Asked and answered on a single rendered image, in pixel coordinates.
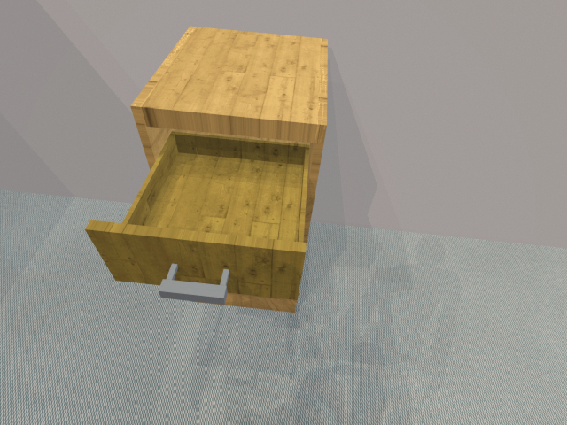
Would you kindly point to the cabinet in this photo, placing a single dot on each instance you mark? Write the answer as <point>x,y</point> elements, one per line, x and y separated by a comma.
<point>246,85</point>

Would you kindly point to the drawer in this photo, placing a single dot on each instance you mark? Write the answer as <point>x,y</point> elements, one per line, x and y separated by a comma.
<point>211,203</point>

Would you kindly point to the handle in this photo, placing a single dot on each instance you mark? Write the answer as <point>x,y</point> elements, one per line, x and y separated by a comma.
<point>194,291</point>

